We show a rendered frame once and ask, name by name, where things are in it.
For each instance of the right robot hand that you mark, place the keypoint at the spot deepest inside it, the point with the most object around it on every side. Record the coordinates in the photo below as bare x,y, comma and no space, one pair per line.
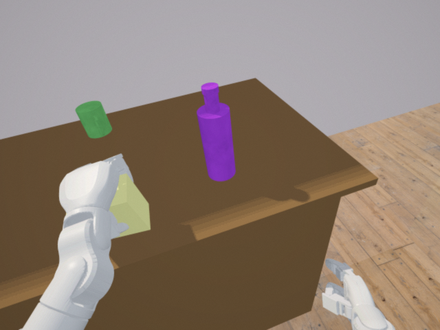
355,292

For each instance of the left robot hand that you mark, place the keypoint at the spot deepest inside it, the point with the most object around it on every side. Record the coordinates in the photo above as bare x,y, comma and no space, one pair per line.
95,185

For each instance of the left robot forearm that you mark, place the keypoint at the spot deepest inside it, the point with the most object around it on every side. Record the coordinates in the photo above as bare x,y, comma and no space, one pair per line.
84,274

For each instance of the sponge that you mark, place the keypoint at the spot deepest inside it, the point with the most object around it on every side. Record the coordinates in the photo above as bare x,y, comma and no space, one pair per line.
130,207

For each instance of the table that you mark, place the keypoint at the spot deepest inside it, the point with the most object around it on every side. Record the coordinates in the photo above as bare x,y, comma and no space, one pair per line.
241,254

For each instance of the right robot forearm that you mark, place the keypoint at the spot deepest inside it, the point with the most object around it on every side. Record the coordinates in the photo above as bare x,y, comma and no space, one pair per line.
368,317

